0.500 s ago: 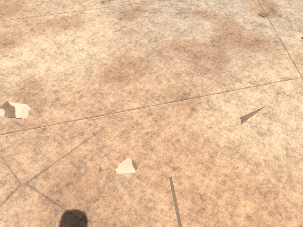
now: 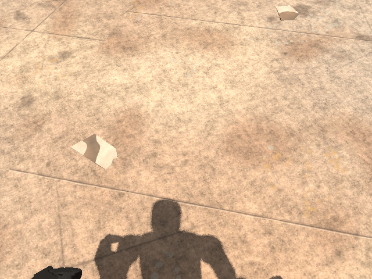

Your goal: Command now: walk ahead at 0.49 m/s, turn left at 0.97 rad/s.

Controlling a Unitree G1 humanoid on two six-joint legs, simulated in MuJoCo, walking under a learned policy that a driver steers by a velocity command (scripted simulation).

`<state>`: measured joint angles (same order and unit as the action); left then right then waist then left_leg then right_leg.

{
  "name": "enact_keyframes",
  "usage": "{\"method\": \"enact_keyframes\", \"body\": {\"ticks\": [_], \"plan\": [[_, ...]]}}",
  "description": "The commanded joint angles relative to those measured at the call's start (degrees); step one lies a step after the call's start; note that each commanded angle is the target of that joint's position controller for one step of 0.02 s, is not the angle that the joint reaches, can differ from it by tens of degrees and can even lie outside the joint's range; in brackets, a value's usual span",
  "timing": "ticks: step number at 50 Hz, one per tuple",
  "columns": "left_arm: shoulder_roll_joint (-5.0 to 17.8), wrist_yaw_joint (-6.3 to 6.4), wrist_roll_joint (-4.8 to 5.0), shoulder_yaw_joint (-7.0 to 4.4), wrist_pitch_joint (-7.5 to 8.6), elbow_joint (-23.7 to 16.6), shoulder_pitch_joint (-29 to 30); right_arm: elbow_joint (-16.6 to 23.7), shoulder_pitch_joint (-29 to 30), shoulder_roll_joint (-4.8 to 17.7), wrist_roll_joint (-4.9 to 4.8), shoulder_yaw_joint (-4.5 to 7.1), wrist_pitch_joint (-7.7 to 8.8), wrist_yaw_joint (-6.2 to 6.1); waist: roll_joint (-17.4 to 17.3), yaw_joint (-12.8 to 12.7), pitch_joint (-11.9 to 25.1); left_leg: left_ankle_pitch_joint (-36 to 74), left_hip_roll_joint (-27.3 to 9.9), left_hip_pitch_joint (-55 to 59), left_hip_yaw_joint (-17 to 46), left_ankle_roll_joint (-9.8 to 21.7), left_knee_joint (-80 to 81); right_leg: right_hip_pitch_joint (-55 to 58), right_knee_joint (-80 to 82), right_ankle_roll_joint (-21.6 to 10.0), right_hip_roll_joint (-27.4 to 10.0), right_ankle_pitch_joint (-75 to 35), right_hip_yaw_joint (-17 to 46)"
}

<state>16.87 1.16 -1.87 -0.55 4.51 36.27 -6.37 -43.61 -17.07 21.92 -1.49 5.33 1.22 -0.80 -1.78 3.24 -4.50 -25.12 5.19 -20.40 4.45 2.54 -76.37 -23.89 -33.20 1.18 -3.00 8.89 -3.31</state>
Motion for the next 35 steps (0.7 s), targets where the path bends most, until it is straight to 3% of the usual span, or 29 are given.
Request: {"method": "enact_keyframes", "body": {"ticks": [1, 2, 4, 5, 7, 10, 12, 13, 14, 15, 16, 17, 18, 19, 20, 22, 23, 26, 28, 29, 30, 31, 32, 33, 34, 35], "plan": [[3.65, 0.57, 1.76, -2.56, 1.07, -0.85, -6.07, 8.4, 3.25, 3.06, -1.35, 0.56, -1.13, 0.43, 8.7, -4.64, 8.15, 2.3, -9.8, -20.99, 0.42, -3.0, -3.69, 25.19, 12.09, -9.1, -13.86, -29.84, 13.02], [4.15, 0.57, 1.92, -3.01, 1.11, -0.06, -3.96, 10.03, 2.82, 1.08, -1.61, 0.06, -1.67, 0.75, 10.2, -2.38, 6.33, 2.29, -11.06, -20.58, 0.27, -3.43, 1.59, 22.06, 13.61, -9.83, -14.58, -28.56, 11.06], [5.35, 0.45, 2.51, -3.71, 1.12, 1.04, -0.47, 11.96, 6.04, -2.25, -0.72, -1.41, -1.96, 1.3, 8.08, -1.8, 2.12, 2.59, -11.36, -17.9, -1.52, -4.53, 14.1, 13.87, 17.1, -10.69, -14.07, -31.88, 5.93], [7.37, 0.52, 2.41, -4.4, 1.01, 1.24, 0.61, 12.26, 6.45, -2.51, -0.28, -1.73, -1.7, 1.63, 7.18, -1.42, 3.34, 7.51, -10.62, -13.87, -2.8, -4.45, 20.6, 11.9, 17.6, -10.71, -12.97, -32.47, 3.26], [10.02, 0.52, 3.09, -5.36, 1.14, 1.59, 2.12, 10.79, 5.26, -1.8, 0.44, -1.77, -1.27, 2.85, 7.04, -0.92, 6.54, 19.8, -8.28, -4.64, -4.71, -3.1, 32.54, 10.79, 16.66, -9.33, -10.5, -32.48, -2.2], [12.27, 0.12, 5.07, -6.02, 1.41, 3.13, 0.24, 11.44, 8.23, 0.65, 1.25, -0.95, -1.25, 4.13, 5.54, -1.13, 7.62, 23.75, -5.94, -0.26, -5.14, -0.12, 39.8, 15.15, 12.67, -8.35, -11.5, -34.49, -3.32], [12.92, 0.28, 5.5, -6.25, 0.99, 3.6, -0.22, 10.84, 5.86, 2.8, 1.88, 0.29, -0.83, 4.1, 4.52, 1.23, 9.25, 25.62, -3.26, 6.03, -6.47, 2.5, 45.18, 16.73, 4.57, -6.9, -10.32, -37.91, -4.75], [11.77, 0.31, 5.06, -5.81, 0.68, 3.95, -1.25, 9.69, 1.93, 4.68, 2.12, 1.37, -0.56, 3.57, 2.97, 3.41, 11.36, 30.17, -1.87, 13.7, -6.91, 4.23, 48.09, 14.45, -3.56, -5.31, -8.05, -35.15, -6.03], [9.7, 0.27, 2.8, -4.88, 0.39, 3.64, -4.14, 9.78, -0.16, 8.78, 2.34, 2.42, -0.45, 2.38, -5.06, 3.85, 13.76, 56.32, -8.48, 23.35, 0.78, 7.47, 47.92, 5.86, -19.2, -2.09, -3.58, -12.85, -7.17], [5.07, -0.62, 0.9, -2.88, -0.13, 3.57, -13.3, 12.67, 4.1, 11.71, 4.29, 1.58, -0.45, 1.35, -17.33, -2.81, 23.89, 83.33, -27.61, 37.27, 24.2, 21.33, 43.47, -8.96, -42.44, 1.79, 3.43, 35.13, -2.32], [10.42, -1.46, 2.45, -3.32, -0.75, 4.96, -11.46, 13.99, 3.87, 6.56, 3.78, 0.06, -0.47, 1.77, -8.51, 1.14, 33.54, 71.02, -28.4, 36.27, 27.73, 23.37, 47.5, -8.28, -46.34, 1.78, 2.12, 32.18, 8.08], [11.21, -1.6, 3.85, -3.7, -1.6, 4.12, -7.11, 13.78, 6.99, 4.86, 2.77, -0.44, -0.32, 2.11, -4.82, 0.59, 26.38, 60.16, -25.1, 31.25, 21.91, 20.39, 49.02, -11.54, -44.45, 1.67, 0.0, 29.09, 8.05], [9.97, -0.98, 3.27, -3.41, -2.33, 3.95, -4.78, 12.83, 9.1, 3.04, 1.38, -0.87, -0.3, 2.19, -0.76, -0.51, 20.21, 51.57, -21.93, 24.64, 18.01, 16.87, 50.34, -12.65, -39.41, 1.96, -1.68, 25.96, 7.3], [9.08, -0.19, 2.72, -3.29, -3.18, 4.47, -3.91, 12.26, 10.69, 1.88, 1.03, -1.33, -0.37, 2.02, 0.21, -1.68, 16.01, 46.89, -20.22, 17.46, 15.98, 14.9, 51.79, -10.59, -35.45, 2.44, -2.46, 24.16, 7.12], [8.99, 0.06, 2.63, -3.37, -4.01, 4.85, -5.28, 11.9, 12.28, 2.6, 1.55, -1.19, -0.56, 1.86, -0.81, -3.87, 13.76, 44.71, -18.64, 9.53, 13.55, 13.8, 53.49, -5.26, -32.09, 2.75, -2.41, 22.6, 6.45], [6.6, 0.46, 2.24, -2.87, -4.73, 6.02, -8.09, 11.43, 14.15, 2.72, 2.8, -0.88, -0.65, 1.42, -3.06, -5.68, 13.59, 44.87, -16.6, 3.1, 9.76, 13.26, 55.12, 1.24, -24.68, 3.34, -1.02, 20.22, 4.43], [5.26, 0.63, 2.02, -2.43, -4.8, 6.43, -8.25, 11.05, 14.34, 2.18, 2.87, -0.88, -0.66, 1.13, -3.44, -5.52, 14.36, 44.72, -15.97, 2.51, 8.48, 13.04, 54.99, 3.28, -20.65, 3.41, -0.83, 18.5, 4.21], [3.97, 0.46, 2.01, -1.94, -5.1, 6.81, -6.14, 9.46, 13.21, 0.88, 2.69, -1.15, -1.17, 0.4, -4.26, -4.21, 15.87, 33.76, -15.96, 1.98, 8.19, 12.07, 55.38, 7.99, -12.24, 2.86, -0.31, 10.43, 4.21], [3.24, -0.05, 1.71, -1.88, -5.28, 7.12, -5.48, 8.52, 13.9, -0.3, 2.33, -1.62, -1.49, 0.45, -4.61, -5.05, 14.09, 20.37, -14.64, -1.05, 7.79, 9.8, 55.05, 12.71, -4.33, 1.6, 0.7, 4.15, 3.06], [2.57, -0.38, 1.04, -1.77, -5.27, 7.43, -5.64, 7.85, 13.6, -1.68, 2.14, -2.08, -1.51, 0.58, -4.4, -5.72, 12.88, 12.12, -13.04, -3.08, 7.17, 7.49, 54.63, 15.96, 1.01, 0.57, 1.39, 0.81, 2.17], [2.87, -0.63, -0.14, -1.64, -5.24, 7.07, -5.05, 6.37, 10.9, -3.83, 2.38, -2.73, -1.34, 0.75, -2.77, -5.35, 11.04, 4.21, -10.71, -5.21, 6.29, 3.96, 53.69, 18.02, 5.51, -0.78, -0.33, -1.4, 4.36], [6.75, -0.51, -0.9, -2.13, -5.14, 5.73, -3.52, 5.44, 7.97, -4.53, 3.01, -2.84, -1.2, 0.79, 4.29, -2.72, 8.41, -2.27, -6.51, -7.01, 3.02, 0.33, 48.4, 16.52, 9.28, -3.38, -7.18, -4.23, 11.63], [7.85, -0.53, -0.79, -2.45, -5.03, 6.0, 0.22, 5.48, 5.72, -4.87, 2.52, -2.53, -1.24, 0.59, 13.6, 0.31, 7.31, 2.45, -3.94, 1.06, -1.79, -1.77, 47.28, 4.33, 13.89, -7.35, -10.77, 9.47, 14.69], [4.51, -0.75, -0.6, -1.61, -4.51, 4.89, 3.89, 4.79, 8.3, -2.88, 2.96, -2.06, -1.46, 0.22, 11.86, -0.4, 4.35, 8.97, -4.79, 6.66, -1.6, -2.8, 47.2, -1.46, 16.13, -6.15, -7.65, 20.44, 13.71], [3.46, -0.73, -0.56, -1.33, -3.99, 5.54, 3.52, 4.74, 9.99, -2.65, 2.97, -1.69, -1.65, -0.05, 10.97, -1.11, 3.42, 11.93, -4.73, 8.05, -1.34, -2.76, 47.27, -2.26, 15.79, -4.12, -5.49, 23.1, 11.82], [3.89, -0.78, -0.24, -1.33, -3.42, 6.18, 2.58, 4.05, 9.75, -3.03, 3.06, -1.65, -2.01, -0.45, 10.21, -1.32, 3.32, 13.13, -5.27, 9.2, -0.75, -2.46, 47.5, -2.1, 15.36, -3.01, -4.51, 21.41, 10.77]]}}
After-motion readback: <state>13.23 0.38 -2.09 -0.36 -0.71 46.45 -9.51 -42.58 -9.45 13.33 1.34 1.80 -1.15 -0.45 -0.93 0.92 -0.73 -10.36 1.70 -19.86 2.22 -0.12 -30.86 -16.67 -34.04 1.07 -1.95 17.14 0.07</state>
